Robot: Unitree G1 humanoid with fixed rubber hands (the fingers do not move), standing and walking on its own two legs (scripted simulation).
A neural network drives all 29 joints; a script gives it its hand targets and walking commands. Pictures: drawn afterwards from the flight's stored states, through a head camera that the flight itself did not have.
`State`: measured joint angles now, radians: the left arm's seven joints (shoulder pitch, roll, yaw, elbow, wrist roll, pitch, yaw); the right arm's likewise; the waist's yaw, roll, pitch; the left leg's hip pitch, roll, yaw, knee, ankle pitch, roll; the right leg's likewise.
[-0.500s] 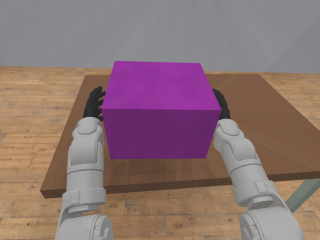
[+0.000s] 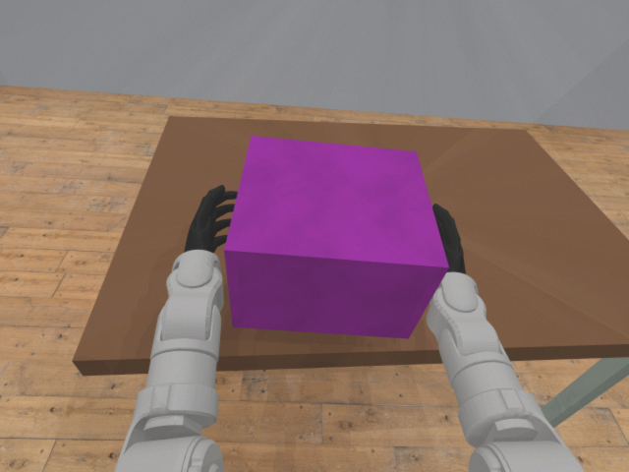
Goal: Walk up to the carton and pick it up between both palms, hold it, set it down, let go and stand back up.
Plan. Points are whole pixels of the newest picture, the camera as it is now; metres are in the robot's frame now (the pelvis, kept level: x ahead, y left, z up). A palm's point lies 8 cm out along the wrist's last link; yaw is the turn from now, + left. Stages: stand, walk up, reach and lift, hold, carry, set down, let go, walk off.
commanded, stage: set down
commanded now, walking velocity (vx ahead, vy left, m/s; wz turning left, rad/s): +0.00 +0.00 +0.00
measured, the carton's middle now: (328, 235) +0.39 +0.00 +0.13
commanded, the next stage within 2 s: none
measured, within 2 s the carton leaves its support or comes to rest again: rests again in 1.86 s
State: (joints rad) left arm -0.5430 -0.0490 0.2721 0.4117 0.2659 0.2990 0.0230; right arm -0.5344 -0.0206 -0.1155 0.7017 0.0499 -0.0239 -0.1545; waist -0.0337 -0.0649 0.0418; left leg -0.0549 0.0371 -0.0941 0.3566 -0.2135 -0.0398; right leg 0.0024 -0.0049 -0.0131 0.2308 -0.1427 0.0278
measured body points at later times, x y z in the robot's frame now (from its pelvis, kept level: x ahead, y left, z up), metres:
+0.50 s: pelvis +0.01 +0.00 +0.00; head +0.01 +0.03 +0.45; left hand +0.41 +0.16 +0.09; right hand +0.39 -0.15 +0.08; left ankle +0.00 +0.14 -0.75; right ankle +0.00 -0.14 -0.75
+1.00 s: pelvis +0.01 +0.00 +0.00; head +0.04 +0.02 +0.45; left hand +0.42 +0.16 +0.06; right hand +0.41 -0.16 +0.06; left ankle +0.00 +0.14 -0.75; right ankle +0.00 -0.14 -0.75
